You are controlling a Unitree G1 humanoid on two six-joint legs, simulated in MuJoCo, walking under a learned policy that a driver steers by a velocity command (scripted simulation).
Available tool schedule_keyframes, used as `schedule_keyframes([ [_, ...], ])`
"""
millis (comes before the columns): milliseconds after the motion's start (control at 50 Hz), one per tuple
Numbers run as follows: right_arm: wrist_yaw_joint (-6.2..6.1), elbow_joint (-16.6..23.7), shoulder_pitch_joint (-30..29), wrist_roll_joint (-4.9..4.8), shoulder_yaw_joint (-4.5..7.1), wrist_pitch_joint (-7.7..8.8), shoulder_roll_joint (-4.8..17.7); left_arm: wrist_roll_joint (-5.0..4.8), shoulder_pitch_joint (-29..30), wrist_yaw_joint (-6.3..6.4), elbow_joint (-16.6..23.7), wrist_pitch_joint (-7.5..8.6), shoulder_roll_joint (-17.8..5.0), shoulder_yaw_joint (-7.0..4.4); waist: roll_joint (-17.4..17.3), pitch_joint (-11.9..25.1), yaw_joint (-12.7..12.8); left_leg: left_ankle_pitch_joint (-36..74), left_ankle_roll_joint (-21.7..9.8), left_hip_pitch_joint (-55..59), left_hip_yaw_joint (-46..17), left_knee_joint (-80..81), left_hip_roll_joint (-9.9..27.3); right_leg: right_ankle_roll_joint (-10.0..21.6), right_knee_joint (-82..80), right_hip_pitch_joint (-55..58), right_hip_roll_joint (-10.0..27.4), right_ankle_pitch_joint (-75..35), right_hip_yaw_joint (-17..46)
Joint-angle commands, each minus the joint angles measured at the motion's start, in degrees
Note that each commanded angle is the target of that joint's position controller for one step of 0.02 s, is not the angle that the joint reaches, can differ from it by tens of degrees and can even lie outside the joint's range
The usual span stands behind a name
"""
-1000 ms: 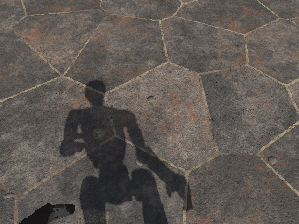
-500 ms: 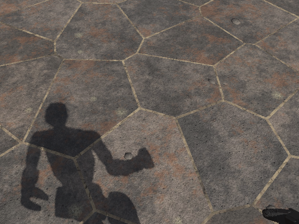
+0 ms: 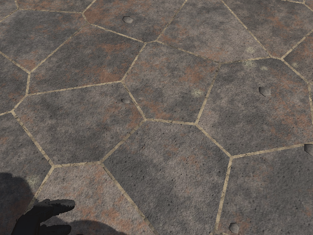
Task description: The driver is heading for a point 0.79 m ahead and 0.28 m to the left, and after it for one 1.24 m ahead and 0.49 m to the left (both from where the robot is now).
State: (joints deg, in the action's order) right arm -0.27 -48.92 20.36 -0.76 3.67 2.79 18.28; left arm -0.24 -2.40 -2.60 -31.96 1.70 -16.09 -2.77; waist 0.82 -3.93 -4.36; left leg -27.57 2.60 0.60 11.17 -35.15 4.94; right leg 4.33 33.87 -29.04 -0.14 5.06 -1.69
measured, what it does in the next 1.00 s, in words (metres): walks ahead, turning left: left foot, then right foot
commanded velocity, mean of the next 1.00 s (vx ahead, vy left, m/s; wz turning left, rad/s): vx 0.29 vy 0.00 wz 0.33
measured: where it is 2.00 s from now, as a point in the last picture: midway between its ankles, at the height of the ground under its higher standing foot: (81, 180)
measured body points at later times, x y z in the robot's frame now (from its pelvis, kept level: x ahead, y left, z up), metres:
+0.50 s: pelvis +0.15 +0.02 +0.02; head +0.17 +0.04 +0.47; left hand +0.25 +0.32 -0.10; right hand +0.32 -0.24 -0.08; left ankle +0.15 +0.13 -0.71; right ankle +0.12 -0.09 -0.72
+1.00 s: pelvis +0.37 +0.06 +0.01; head +0.40 +0.08 +0.45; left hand +0.47 +0.38 -0.06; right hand +0.52 -0.20 -0.11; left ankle +0.16 +0.12 -0.68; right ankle +0.50 -0.01 -0.72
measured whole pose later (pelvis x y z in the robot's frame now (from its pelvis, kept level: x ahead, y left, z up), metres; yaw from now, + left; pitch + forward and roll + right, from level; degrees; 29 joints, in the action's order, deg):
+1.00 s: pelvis +0.37 +0.06 +0.01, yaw +26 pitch +3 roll -2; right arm -1.7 -42.0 23.1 -1.6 4.6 1.1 18.1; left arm 0.1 -1.2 -1.9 -41.2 6.8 -16.0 -3.4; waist -1.8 -0.9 -3.8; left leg -30.1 -1.3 -8.5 -11.9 -46.4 -2.2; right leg 0.9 30.6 -25.7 -2.4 8.0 0.1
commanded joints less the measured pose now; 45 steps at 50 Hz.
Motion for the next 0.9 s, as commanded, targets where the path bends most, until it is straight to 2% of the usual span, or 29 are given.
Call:
schedule_keyframes([
  [20, 0.85, 4.42, 3.63, 0.97, -0.47, 2.63, 6.46, 1.0, -19.76, 1.53, 0.78, 0.25, -13.59, -4.2, 8.02, 32.78, 10.37, -10.72, 0.21, -35.24, -14.58, -44.11, -5.18, 20.17, -7.2, 54.02, 24.4, -32.71, 40.67],
  [40, 1.02, 6.08, -2.57, -1.27, 0.53, 2.54, 9.14, 1.02, -16.89, 1.12, -0.03, 0.52, -11.11, -3.14, 4.96, 25.33, 10.7, -7.2, -0.1, -38.2, -15.92, -44.53, -2.2, 17.47, -7.35, 48.37, 21.42, -39.58, 29.41],
  [60, 0.64, 7.0, -5.29, -1.18, -0.08, 2.54, 7.59, 0.09, -14.18, 1.05, -1.04, 0.86, -9.43, -2.73, 3.08, 17.54, 8.85, -3.8, -0.5, -39.72, -14.49, -39.74, -0.02, 14.5, -8.08, 40.61, 18.0, -38.65, 22.18],
  [80, 0.04, 6.46, -6.29, -0.19, -0.06, 2.27, 7.03, -0.23, -11.21, 1.16, -1.39, 1.04, -7.78, -2.25, 0.86, 13.04, 7.14, -0.86, -0.23, -38.79, -13.95, -35.7, 1.24, 12.51, -10.09, 33.44, 15.71, -35.69, 18.85],
  [100, -0.14, 5.66, -4.75, -0.09, 0.13, 1.41, 7.05, 0.19, -8.81, 1.25, -1.41, 1.19, -6.64, -1.75, 1.48, 11.53, 4.78, 1.28, -0.09, -33.99, -14.31, -33.4, 2.26, 11.64, -12.58, 27.08, 14.55, -35.04, 15.81],
  [140, -0.37, 3.47, -0.28, -0.12, -0.18, -0.49, 4.64, 1.26, -6.1, 1.23, -2.48, 1.91, -5.74, -1.52, 1.91, 11.44, 1.9, 5.23, 1.16, -25.9, -13.99, -29.49, 1.85, 11.68, -16.16, 18.81, 13.8, -35.6, 10.83],
  [180, -0.87, 3.05, 0.16, 0.18, -0.4, -1.57, 3.1, 1.83, -4.0, 1.47, -4.12, 2.71, -5.2, -1.32, 2.91, 10.17, 0.85, 9.07, 2.15, -22.96, -14.19, -22.5, 1.33, 11.19, -17.92, 14.78, 12.65, -35.59, 5.79],
  [220, -0.99, 3.56, -2.29, 0.53, -0.7, -1.95, 2.25, 2.05, -2.97, 2.05, -5.74, 2.69, -5.62, -1.44, 4.32, 9.32, 1.49, 14.82, 2.12, -21.48, -14.06, -15.11, 1.29, 9.74, -18.57, 14.19, 11.39, -32.47, 1.9],
  [260, -0.73, 4.91, -5.82, 0.26, -0.49, -2.05, 3.22, 2.09, -3.94, 2.78, -7.13, 2.04, -7.34, -1.97, 4.71, 8.51, 3.31, 18.82, 1.8, -22.72, -13.24, -11.86, 0.77, 9.54, -19.43, 16.19, 12.09, -28.28, 1.2],
  [340, -0.13, 7.91, -10.22, 0.06, 0.4, -3.12, 4.68, 1.22, -5.02, 3.7, -9.21, -0.06, -8.61, -2.53, 3.68, 5.91, 5.03, 14.16, 0.73, -27.31, -12.93, -9.74, 1.02, 10.07, -19.15, 20.77, 15.81, -17.6, 2.94],
  [360, 0.08, 8.55, -10.81, 0.15, 0.58, -3.45, 4.68, 0.93, -5.07, 3.83, -9.49, -0.55, -8.76, -2.64, 3.66, 5.44, 5.2, 12.11, 0.4, -28.07, -12.58, -9.39, 0.94, 10.04, -18.38, 21.83, 16.63, -16.09, 3.33],
  [400, 0.59, 9.64, -12.1, -0.08, 0.66, -4.05, 4.08, 0.32, -5.95, 3.87, -9.94, -1.12, -9.49, -3.05, 3.52, 5.16, 5.98, 8.6, -0.81, -29.05, -11.68, -8.26, 0.89, 9.71, -18.58, 23.58, 18.41, -6.05, 4.85],
  [440, 1.28, 10.34, -12.71, -0.46, 0.68, -3.99, 3.61, -0.41, -6.66, 3.73, -10.27, -1.08, -10.2, -3.38, 3.68, 4.16, 6.22, 6.54, -2.68, -28.58, -10.15, -4.96, 0.29, 8.79, -18.54, 24.65, 19.07, 4.59, 6.08],
  [480, 1.78, 9.53, -10.16, -0.48, 0.85, -3.28, 3.1, -1.24, -5.64, 3.63, -10.46, -0.95, -10.44, -3.59, 2.96, 4.11, 4.04, 9.96, -5.03, -22.33, -7.0, 3.65, -2.19, 6.25, -14.63, 23.14, 17.08, 8.02, 3.69],
  [500, 1.59, 8.23, -6.62, -0.49, 1.55, -2.89, 4.26, -1.26, -5.75, 3.64, -10.63, -0.78, -9.52, -3.43, 1.85, 5.32, 2.57, 11.73, -6.53, -15.7, -6.71, 7.41, -3.94, 4.21, -9.34, 20.28, 14.78, 7.21, 0.99],
  [520, 1.01, 6.46, 0.12, -0.87, 3.31, -2.57, 8.72, -0.26, -4.69, 3.52, -9.81, -0.23, -6.67, -2.63, -5.76, 8.39, 0.62, 15.51, -9.89, -4.98, -15.4, 10.73, 0.4, 0.55, 5.51, 12.91, 10.12, 4.67, -5.12],
  [540, 0.67, 6.43, 4.44, -0.74, 5.34, -1.92, 16.7, 1.31, -0.2, 3.2, -4.88, 1.0, -3.49, -1.58, -20.57, 8.78, -0.09, 14.79, -21.29, 7.12, -44.2, 16.3, 13.21, -5.21, 23.47, -10.27, -2.3, 21.99, -7.96],
  [560, 1.14, 7.42, 5.76, -0.07, 3.81, -0.63, 11.79, 0.7, 2.53, 2.39, -5.05, 2.53, -5.64, -1.89, -14.28, 10.49, -2.59, 14.2, -24.67, 11.85, -50.5, 20.12, 15.76, -5.14, 32.21, -19.42, -2.09, 31.47, 3.45],
  [580, 1.07, 7.97, 3.79, 0.17, 3.01, 0.38, 9.1, -0.93, 2.0, 1.31, -4.96, 3.67, -7.35, -2.38, -11.48, 8.46, -0.9, 16.42, -22.93, 11.64, -45.74, 19.56, 14.69, -3.93, 33.58, -21.91, 0.56, 27.35, 5.88],
  [600, 0.94, 8.64, 1.92, -0.27, 2.82, 0.82, 7.76, -0.96, 1.46, 0.96, -5.89, 4.23, -7.55, -2.43, -7.29, 7.33, 0.29, 19.18, -20.67, 9.79, -40.41, 18.8, 12.33, -3.42, 31.83, -21.13, 2.25, 22.74, 5.66],
  [620, 0.69, 8.93, 0.23, -0.89, 2.51, 0.7, 7.01, 0.0, 2.2, 0.9, -6.11, 4.51, -7.94, -2.62, -4.83, 5.39, 1.08, 23.73, -19.13, 7.66, -37.12, 19.21, 11.33, -3.65, 27.52, -20.7, 3.34, 18.7, 5.2],
  [640, 0.2, 9.51, -0.68, -0.73, 2.0, 0.56, 6.11, 0.5, 2.5, 0.87, -6.46, 4.53, -7.89, -2.83, -4.92, 4.99, 1.93, 27.73, -17.89, 4.73, -34.09, 20.0, 9.75, -4.02, 23.86, -17.09, 4.02, 15.17, 5.09],
  [680, -0.59, 10.2, -0.53, -0.4, 2.32, 0.27, 7.43, 0.46, 2.86, 0.66, -6.58, 4.37, -5.94, -2.37, -5.1, 4.67, 2.45, 31.95, -17.21, 1.35, -30.61, 21.36, 7.33, -5.69, 17.7, -12.84, 2.25, 10.15, 3.45],
  [720, -1.32, 10.46, -0.06, -0.44, 2.75, 0.08, 8.64, 0.25, 4.81, 0.71, -6.22, 4.16, -4.26, -1.74, -5.07, 3.73, 2.12, 31.09, -16.08, -2.25, -27.46, 22.02, 5.09, -6.94, 9.65, -9.27, 0.8, 4.81, 2.89],
  [760, -1.71, 10.36, 0.8, -0.51, 3.03, -0.16, 9.26, 0.03, 7.39, 0.57, -5.56, 4.17, -3.23, -1.18, -6.55, 2.63, 1.14, 28.6, -14.92, -5.82, -26.02, 22.02, 3.64, -7.5, 2.52, -5.46, -0.49, -0.6, 2.73],
  [820, -1.64, 9.79, 2.82, -0.67, 3.27, -0.44, 9.35, -0.49, 9.85, 0.28, -4.45, 4.43, -4.02, -1.22, -7.7, 1.76, -0.02, 25.13, -13.84, -8.82, -27.64, 21.33, 4.07, -7.45, -2.61, -0.88, -1.26, -4.61, 3.3],
  [900, -1.69, 9.93, 1.79, -0.86, 3.44, -0.72, 8.92, -0.75, 6.22, 0.38, -4.95, 5.34, -7.16, -2.46, -9.54, 2.11, 2.53, 24.88, -12.05, -7.51, -32.15, 17.18, 5.85, -5.29, -5.64, 5.36, -0.73, -1.46, 4.73],
])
